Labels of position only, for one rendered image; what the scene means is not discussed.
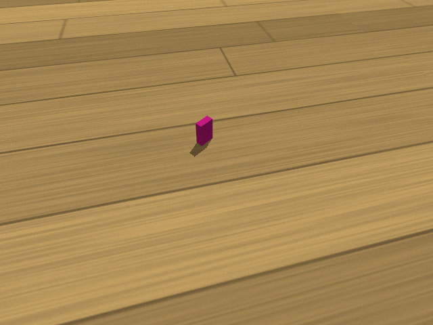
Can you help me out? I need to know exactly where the carton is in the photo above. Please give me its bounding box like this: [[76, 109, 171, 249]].
[[196, 116, 212, 146]]

